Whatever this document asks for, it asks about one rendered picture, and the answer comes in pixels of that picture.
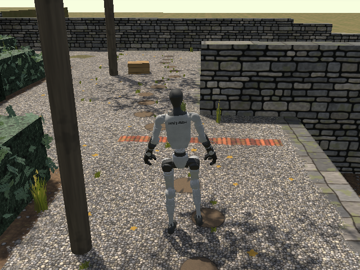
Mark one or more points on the robot left forearm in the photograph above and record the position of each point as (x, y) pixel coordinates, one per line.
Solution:
(150, 148)

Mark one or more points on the left robot hand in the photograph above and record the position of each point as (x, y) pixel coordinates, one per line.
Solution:
(149, 157)

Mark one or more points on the robot right upper arm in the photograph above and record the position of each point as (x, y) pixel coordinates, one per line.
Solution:
(199, 126)

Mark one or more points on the left robot thigh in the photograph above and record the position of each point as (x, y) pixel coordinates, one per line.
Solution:
(168, 172)

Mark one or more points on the right robot hand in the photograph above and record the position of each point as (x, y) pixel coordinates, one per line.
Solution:
(214, 157)

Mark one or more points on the robot left upper arm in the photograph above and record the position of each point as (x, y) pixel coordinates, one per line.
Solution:
(160, 119)

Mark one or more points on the robot left shin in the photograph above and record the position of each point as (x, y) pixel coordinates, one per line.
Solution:
(170, 205)

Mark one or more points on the robot right forearm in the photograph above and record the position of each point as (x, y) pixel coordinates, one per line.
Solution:
(208, 146)

